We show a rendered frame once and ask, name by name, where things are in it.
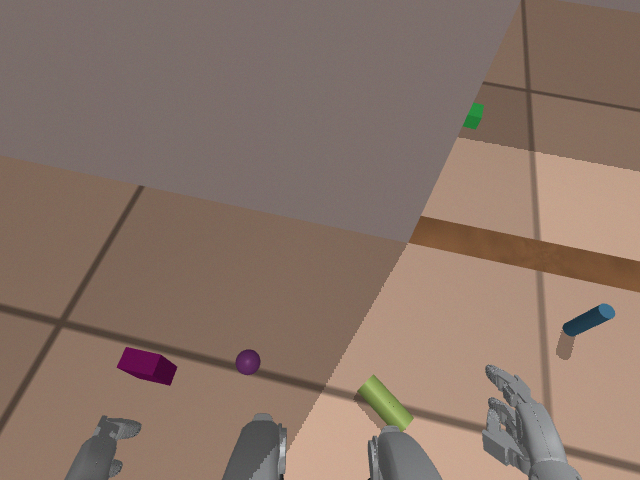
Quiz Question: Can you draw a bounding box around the right robot hand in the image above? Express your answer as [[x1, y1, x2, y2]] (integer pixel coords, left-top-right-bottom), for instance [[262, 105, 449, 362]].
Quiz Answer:
[[482, 364, 568, 478]]

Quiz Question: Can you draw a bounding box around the left robot hand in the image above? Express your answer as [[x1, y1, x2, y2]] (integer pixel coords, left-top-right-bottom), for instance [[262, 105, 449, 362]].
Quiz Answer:
[[64, 415, 142, 480]]

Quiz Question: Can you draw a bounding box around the right robot arm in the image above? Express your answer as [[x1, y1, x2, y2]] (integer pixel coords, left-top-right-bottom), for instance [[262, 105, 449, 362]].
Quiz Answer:
[[528, 461, 582, 480]]

